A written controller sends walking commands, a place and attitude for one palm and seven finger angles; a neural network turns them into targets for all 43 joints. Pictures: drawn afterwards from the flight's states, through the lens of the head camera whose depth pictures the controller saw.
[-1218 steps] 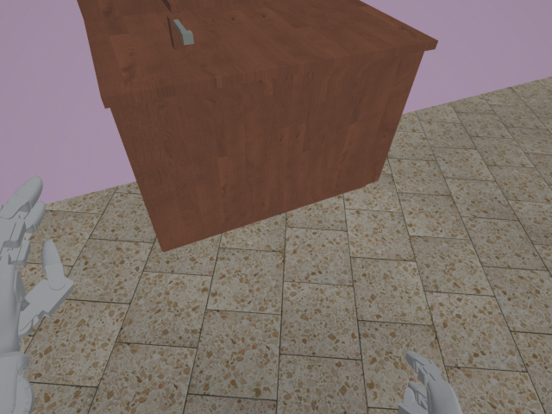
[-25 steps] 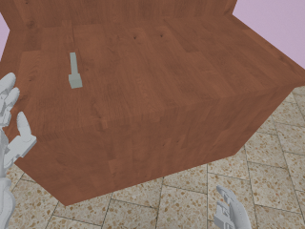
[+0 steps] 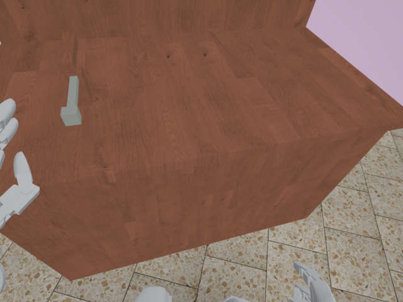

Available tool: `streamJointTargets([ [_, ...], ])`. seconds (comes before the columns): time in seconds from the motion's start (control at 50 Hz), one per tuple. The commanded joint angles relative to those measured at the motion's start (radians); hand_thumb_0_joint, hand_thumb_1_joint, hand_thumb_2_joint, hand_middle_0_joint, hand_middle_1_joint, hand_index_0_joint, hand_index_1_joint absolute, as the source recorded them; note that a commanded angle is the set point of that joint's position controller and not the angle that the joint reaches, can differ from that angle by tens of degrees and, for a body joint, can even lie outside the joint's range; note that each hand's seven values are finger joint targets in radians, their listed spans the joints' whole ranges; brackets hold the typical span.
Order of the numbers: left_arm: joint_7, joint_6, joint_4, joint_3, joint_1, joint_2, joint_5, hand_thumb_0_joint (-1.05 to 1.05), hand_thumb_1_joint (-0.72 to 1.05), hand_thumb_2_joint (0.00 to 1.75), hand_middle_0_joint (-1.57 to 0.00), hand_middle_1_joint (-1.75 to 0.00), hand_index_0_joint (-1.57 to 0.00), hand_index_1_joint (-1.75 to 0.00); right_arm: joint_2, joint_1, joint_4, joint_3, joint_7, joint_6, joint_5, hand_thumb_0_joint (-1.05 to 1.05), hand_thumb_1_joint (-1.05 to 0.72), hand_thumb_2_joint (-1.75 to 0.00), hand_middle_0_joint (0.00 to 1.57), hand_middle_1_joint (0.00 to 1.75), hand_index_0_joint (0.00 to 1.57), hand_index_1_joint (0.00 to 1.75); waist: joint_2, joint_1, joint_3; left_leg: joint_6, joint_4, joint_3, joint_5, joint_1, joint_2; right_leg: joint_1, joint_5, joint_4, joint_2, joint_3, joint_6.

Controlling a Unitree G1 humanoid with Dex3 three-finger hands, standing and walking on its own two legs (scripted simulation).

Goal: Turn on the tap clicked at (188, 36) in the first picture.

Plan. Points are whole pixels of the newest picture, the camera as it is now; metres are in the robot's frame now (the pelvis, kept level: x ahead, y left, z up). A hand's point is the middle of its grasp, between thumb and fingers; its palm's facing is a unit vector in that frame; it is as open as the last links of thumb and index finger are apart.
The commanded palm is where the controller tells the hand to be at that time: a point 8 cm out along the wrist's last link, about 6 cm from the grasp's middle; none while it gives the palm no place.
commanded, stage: shuffle to correct the standing spot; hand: left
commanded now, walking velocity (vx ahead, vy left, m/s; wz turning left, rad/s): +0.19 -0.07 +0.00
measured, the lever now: (71, 115) +0.40 +0.30 +0.14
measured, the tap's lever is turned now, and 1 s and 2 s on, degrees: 0 0 0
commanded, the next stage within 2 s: come to a stop and stand still in 0.20 s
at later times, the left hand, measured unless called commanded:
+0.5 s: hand (122, 144) +0.30 +0.17 +0.19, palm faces +0.41 -0.82 -0.40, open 7.4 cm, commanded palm +0.23 +0.21 +0.20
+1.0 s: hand (119, 151) +0.29 +0.17 +0.18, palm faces +0.44 -0.84 -0.31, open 7.4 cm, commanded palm +0.24 +0.20 +0.20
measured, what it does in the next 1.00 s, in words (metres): walks ahead: left foot, then right foot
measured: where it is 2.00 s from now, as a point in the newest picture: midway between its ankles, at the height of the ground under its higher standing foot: outside the picture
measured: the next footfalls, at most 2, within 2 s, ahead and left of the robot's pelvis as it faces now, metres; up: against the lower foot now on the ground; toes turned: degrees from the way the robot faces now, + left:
left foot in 0.08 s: +0.08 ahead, +0.10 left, +0.00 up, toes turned +5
right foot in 0.40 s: +0.15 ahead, -0.19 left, +0.00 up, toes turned -2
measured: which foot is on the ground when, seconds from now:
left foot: up 0.00-0.06, down 0.08-0.40, up 0.42-0.60, down 0.62-1.00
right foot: down 0.00-0.08, up 0.10-0.38, down 0.40-1.00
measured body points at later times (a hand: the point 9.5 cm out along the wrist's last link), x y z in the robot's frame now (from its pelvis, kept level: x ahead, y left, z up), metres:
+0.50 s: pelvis +0.07 -0.07 +0.01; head +0.11 -0.08 +0.46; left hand +0.27 +0.21 +0.21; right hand +0.25 -0.30 -0.09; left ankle +0.05 +0.05 -0.68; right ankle +0.11 -0.19 -0.72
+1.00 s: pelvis +0.08 -0.08 +0.02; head +0.07 -0.07 +0.47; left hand +0.26 +0.21 +0.20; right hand +0.26 -0.30 -0.06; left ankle +0.11 +0.04 -0.72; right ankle +0.11 -0.19 -0.72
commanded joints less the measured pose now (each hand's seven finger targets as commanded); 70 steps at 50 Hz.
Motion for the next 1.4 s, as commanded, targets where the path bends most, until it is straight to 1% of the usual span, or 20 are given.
streamJointTargets([
  [0.0, 0.039, -0.051, -0.192, 0.055, -0.182, 0.150, 0.006, 0.00, 0.90, 0.90, -0.20, -0.30, -0.20, -0.30, -0.088, -0.037, -0.172, -0.028, -0.023, -0.087, -0.007, 0.00, -0.90, -0.90, 0.20, 0.30, 0.20, 0.30, 0.047, -0.058, -0.203, 0.007, -0.448, 0.103, 0.071, 0.347, -0.077, -0.132, -0.586, -0.326, -0.182, 0.188, -0.025],
  [0.02, 0.040, -0.055, -0.213, 0.036, -0.210, 0.140, 0.001, 0.00, 0.90, 0.90, -0.20, -0.30, -0.20, -0.30, -0.102, -0.042, -0.179, -0.027, -0.031, -0.102, -0.006, 0.00, -0.90, -0.90, 0.20, 0.30, 0.20, 0.30, 0.182, -0.069, -0.164, 0.015, -0.595, 0.043, 0.074, 0.389, -0.063, -0.166, -0.553, -0.147, -0.124, 0.137, 0.007],
  [0.06, 0.051, -0.084, -0.226, 0.010, -0.270, 0.111, 0.034, 0.00, 0.90, 0.90, -0.20, -0.30, -0.20, -0.30, -0.132, -0.052, -0.206, -0.040, -0.018, -0.124, -0.003, 0.00, -0.90, -0.90, 0.20, 0.30, 0.20, 0.30, 0.472, -0.062, -0.051, 0.182, -0.959, -0.629, -0.224, 0.280, 0.346, -0.326, -0.332, 0.470, 0.027, 0.081, 0.079],
  [0.12, 0.033, -0.097, -0.192, 0.089, -0.251, 0.192, 0.051, 0.00, 0.90, 0.90, -0.20, -0.30, -0.20, -0.30, -0.114, -0.080, -0.211, -0.057, 0.007, -0.127, 0.013, 0.00, -0.90, -0.90, 0.20, 0.30, 0.20, 0.30, 0.197, -0.027, -0.088, 0.201, -0.887, -0.461, -0.014, 0.273, 0.311, -0.314, -0.175, 0.556, -0.035, 0.158, 0.086],
  [0.24, 0.024, -0.066, -0.160, 0.037, -0.054, 0.108, 0.045, 0.00, 0.90, 0.90, -0.20, -0.30, -0.20, -0.30, -0.124, -0.024, -0.216, -0.061, 0.010, -0.118, 0.002, 0.00, -0.90, -0.90, 0.20, 0.30, 0.20, 0.30, 0.299, -0.030, -0.117, 0.109, -0.768, -0.142, 0.462, 0.236, 0.193, -0.091, -0.121, 0.131, -0.039, 0.003, 0.107],
  [0.32, 0.042, -0.058, -0.131, 0.065, -0.099, 0.149, 0.037, 0.00, 0.90, 0.90, -0.20, -0.30, -0.20, -0.30, -0.122, -0.061, -0.222, -0.049, -0.012, -0.113, 0.004, 0.00, -0.90, -0.90, 0.20, 0.30, 0.20, 0.30, 0.244, -0.024, -0.173, 0.043, -0.575, -0.009, 0.424, 0.148, 0.131, 0.228, -0.037, -0.186, 0.030, -0.070, 0.114],
  [0.36, 0.053, -0.056, -0.119, 0.080, -0.109, 0.182, 0.043, 0.00, 0.90, 0.90, -0.20, -0.30, -0.20, -0.30, -0.094, -0.054, -0.214, -0.051, -0.014, -0.110, -0.001, 0.00, -0.90, -0.90, 0.20, 0.30, 0.20, 0.30, -0.032, -0.022, -0.243, -0.009, -0.248, 0.072, 0.275, -0.046, 0.006, 0.421, 0.156, -0.251, -0.198, 0.238, 0.031],
  [0.38, 0.061, -0.057, -0.147, 0.109, -0.124, 0.220, 0.041, 0.00, 0.90, 0.90, -0.20, -0.30, -0.20, -0.30, -0.085, -0.085, -0.224, -0.042, -0.013, -0.117, 0.000, 0.00, -0.90, -0.90, 0.20, 0.30, 0.20, 0.30, -0.165, -0.002, -0.242, -0.031, -0.092, 0.028, 0.062, -0.160, -0.047, 0.437, 0.395, -0.279, -0.351, 0.439, -0.051],
  [0.44, 0.073, -0.064, -0.201, 0.083, -0.115, 0.183, 0.026, 0.00, 0.90, 0.90, -0.20, -0.30, -0.20, -0.30, -0.104, -0.092, -0.188, -0.051, -0.017, -0.127, 0.018, 0.00, -0.90, -0.90, 0.20, 0.30, 0.20, 0.30, -0.100, -0.009, -0.234, -0.033, -0.073, -0.093, 0.017, -0.101, 0.015, 0.344, 0.511, -0.235, -0.414, 0.434, -0.094],
  [0.56, 0.102, -0.081, -0.270, 0.146, 0.044, 0.181, 0.015, 0.00, 0.90, 0.90, -0.20, -0.30, -0.20, -0.30, -0.089, -0.105, -0.202, -0.054, -0.032, -0.084, 0.005, 0.00, -0.90, -0.90, 0.20, 0.30, 0.20, 0.30, -0.041, -0.031, -0.306, -0.026, -0.582, -0.002, 0.452, 0.201, -0.053, 0.250, 0.432, -0.059, -0.261, 0.173, 0.036],
  [0.66, 0.084, -0.084, -0.179, 0.117, 0.077, 0.148, 0.017, 0.00, 0.90, 0.90, -0.20, -0.30, -0.20, -0.30, -0.125, -0.094, -0.220, -0.065, -0.040, -0.113, 0.011, 0.00, -0.90, -0.90, 0.20, 0.30, 0.20, 0.30, 0.272, -0.015, -0.230, 0.078, -0.709, -0.227, 0.752, 0.171, 0.162, 0.130, -0.191, 0.074, -0.048, 0.065, 0.112],
  [0.76, 0.078, -0.073, -0.101, 0.045, -0.033, 0.110, 0.033, 0.00, 0.90, 0.90, -0.20, -0.30, -0.20, -0.30, -0.126, -0.078, -0.196, -0.059, -0.040, -0.128, 0.010, 0.00, -0.90, -0.90, 0.20, 0.30, 0.20, 0.30, 0.043, -0.023, -0.253, -0.004, -0.537, -0.066, 0.527, 0.124, 0.028, 0.260, 0.264, -0.184, -0.126, 0.188, 0.082],
  [0.8, 0.071, -0.060, -0.098, 0.019, -0.063, 0.102, 0.024, 0.00, 0.90, 0.90, -0.20, -0.30, -0.20, -0.30, -0.120, -0.073, -0.187, -0.059, -0.039, -0.125, 0.004, 0.00, -0.90, -0.90, 0.20, 0.30, 0.20, 0.30, -0.066, -0.027, -0.211, -0.029, -0.480, -0.035, 0.327, 0.137, -0.041, 0.156, 0.137, -0.283, -0.209, 0.304, 0.036],
  [1.0, 0.075, -0.061, -0.110, 0.029, -0.143, 0.129, 0.029, 0.00, 0.90, 0.90, -0.20, -0.30, -0.20, -0.30, -0.114, -0.111, -0.185, -0.032, -0.055, -0.106, -0.002, 0.00, -0.90, -0.90, 0.20, 0.30, 0.20, 0.30, 0.161, -0.012, -0.138, 0.005, -0.774, -0.128, 0.235, 0.103, 0.024, 0.197, -0.080, -0.264, -0.049, 0.143, 0.098],
  [1.02, 0.081, -0.257, -0.451, 0.295, -1.109, 0.944, 0.055, 0.00, 0.90, 0.90, -0.20, -0.30, -0.20, -0.30, -0.155, 0.012, -0.294, 0.136, -0.107, -0.108, 0.076, 0.00, -0.90, -0.90, 0.20, 0.30, 0.20, 0.30, 0.355, -0.086, 0.006, 0.040, -0.712, -0.087, 0.137, -0.063, -0.028, 0.161, -0.152, -0.235, -0.044, 0.162, 0.155],
  [1.04, 0.061, -0.165, 0.089, 0.219, -0.625, 0.338, 0.057, 0.00, 0.90, 0.90, -0.20, -0.30, -0.20, -0.30, -0.020, -0.006, -0.222, 0.012, -0.071, -0.160, 0.051, 0.00, -0.90, -0.90, 0.20, 0.30, 0.20, 0.30, 0.123, -0.031, -0.092, 0.028, -0.638, -0.098, 0.200, 0.045, 0.075, 0.050, -0.270, -0.213, -0.115, 0.138, 0.095],
  [1.1, 0.025, -0.170, 0.118, 0.106, -0.375, 0.265, 0.027, 0.00, 0.90, 0.90, -0.20, -0.30, -0.20, -0.30, -0.147, -0.022, -0.204, -0.032, -0.007, -0.173, -0.011, 0.00, -0.90, -0.90, 0.20, 0.30, 0.20, 0.30, 0.063, -0.012, -0.193, 0.007, -0.524, -0.056, 0.214, 0.125, -0.029, 0.099, -0.046, -0.284, -0.163, 0.294, 0.018],
  [1.14, 0.004, -0.164, 0.092, -0.005, -0.130, 0.096, 0.004, 0.00, 0.90, 0.90, -0.20, -0.30, -0.20, -0.30, -0.141, -0.002, -0.222, -0.037, 0.025, -0.180, 0.004, 0.00, -0.90, -0.90, 0.20, 0.30, 0.20, 0.30, 0.122, -0.005, -0.262, 0.007, -0.566, -0.058, 0.237, 0.191, -0.013, 0.134, -0.012, -0.229, -0.144, 0.241, 0.024],
  [1.3, 0.023, -0.143, -0.115, 0.154, -0.019, 0.181, 0.020, 0.00, 0.90, 0.90, -0.20, -0.30, -0.20, -0.30, -0.138, -0.100, -0.243, -0.034, 0.013, -0.161, 0.000, 0.00, -0.90, -0.90, 0.20, 0.30, 0.20, 0.30, 0.039, -0.026, -0.146, 0.013, -0.748, -0.119, 0.271, 0.116, 0.063, 0.183, 0.006, -0.161, -0.052, 0.105, 0.099],
  [1.38, 0.039, -0.142, -0.128, 0.143, -0.147, 0.187, 0.031, 0.00, 0.90, 0.90, -0.20, -0.30, -0.20, -0.30, -0.130, -0.088, -0.233, -0.036, -0.009, -0.154, -0.007, 0.00, -0.90, -0.90, 0.20, 0.30, 0.20, 0.30, 0.259, -0.023, -0.155, 0.012, -0.792, -0.138, 0.244, 0.140, 0.085, 0.192, -0.021, -0.122, -0.054, 0.101, 0.092],
])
